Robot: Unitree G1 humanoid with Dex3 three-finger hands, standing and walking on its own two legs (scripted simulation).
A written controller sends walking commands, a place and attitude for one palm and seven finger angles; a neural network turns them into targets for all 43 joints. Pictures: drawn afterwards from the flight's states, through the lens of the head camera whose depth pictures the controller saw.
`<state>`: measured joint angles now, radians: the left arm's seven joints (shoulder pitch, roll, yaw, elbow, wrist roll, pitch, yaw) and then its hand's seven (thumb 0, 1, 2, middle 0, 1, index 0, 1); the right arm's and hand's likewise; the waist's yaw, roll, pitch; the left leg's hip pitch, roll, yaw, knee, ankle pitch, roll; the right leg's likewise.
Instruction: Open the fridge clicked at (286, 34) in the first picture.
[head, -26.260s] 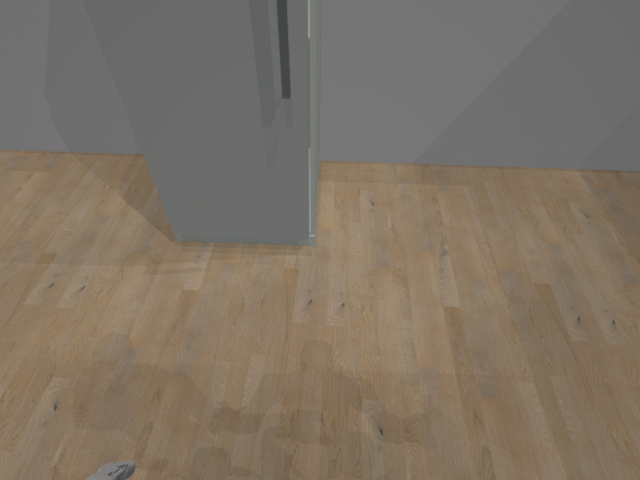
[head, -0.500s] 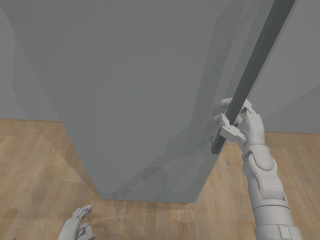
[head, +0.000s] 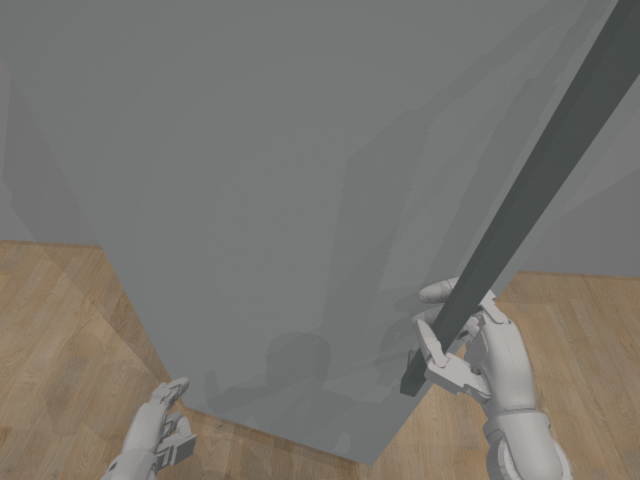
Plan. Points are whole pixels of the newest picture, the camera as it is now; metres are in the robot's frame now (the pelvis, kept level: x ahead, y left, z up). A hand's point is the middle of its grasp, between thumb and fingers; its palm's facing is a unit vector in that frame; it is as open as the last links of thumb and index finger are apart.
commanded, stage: walk backward, drawing the door open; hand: right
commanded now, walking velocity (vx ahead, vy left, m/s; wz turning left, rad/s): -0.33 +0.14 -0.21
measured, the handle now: (474, 264) +0.29 -0.11 +0.20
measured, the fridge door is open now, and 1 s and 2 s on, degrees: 14 41 69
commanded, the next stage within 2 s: none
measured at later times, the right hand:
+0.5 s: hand (395, 463) +0.14 -0.04 +0.11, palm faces -0.02 +0.99 -0.15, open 6.3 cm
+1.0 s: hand out of the picture +0.05 +0.04 +0.11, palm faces +0.30 +0.94 -0.16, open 6.5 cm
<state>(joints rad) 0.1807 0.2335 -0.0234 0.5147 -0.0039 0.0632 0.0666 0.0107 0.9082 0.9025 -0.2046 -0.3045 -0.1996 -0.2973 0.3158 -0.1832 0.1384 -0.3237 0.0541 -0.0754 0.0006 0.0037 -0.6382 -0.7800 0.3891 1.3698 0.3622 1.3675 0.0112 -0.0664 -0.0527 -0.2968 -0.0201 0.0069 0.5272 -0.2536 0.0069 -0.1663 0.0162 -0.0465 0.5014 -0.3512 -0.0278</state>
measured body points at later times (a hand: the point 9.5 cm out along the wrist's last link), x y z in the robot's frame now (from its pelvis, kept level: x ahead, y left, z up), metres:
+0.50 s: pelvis -0.11 +0.05 +0.00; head -0.11 +0.06 +0.45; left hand +0.04 +0.27 -0.10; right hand +0.13 -0.10 +0.12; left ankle -0.06 +0.14 -0.70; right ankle -0.09 -0.08 -0.74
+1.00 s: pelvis -0.17 +0.23 -0.01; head -0.14 +0.21 +0.43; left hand +0.07 +0.38 -0.10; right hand +0.02 -0.01 +0.12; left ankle -0.12 +0.28 -0.68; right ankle -0.22 +0.09 -0.74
